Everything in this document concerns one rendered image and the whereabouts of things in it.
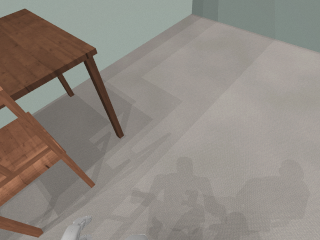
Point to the chair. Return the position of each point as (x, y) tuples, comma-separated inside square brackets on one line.
[(27, 150)]

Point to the left robot hand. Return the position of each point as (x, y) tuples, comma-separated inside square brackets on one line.
[(73, 231)]

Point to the table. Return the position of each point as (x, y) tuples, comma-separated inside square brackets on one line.
[(34, 51)]

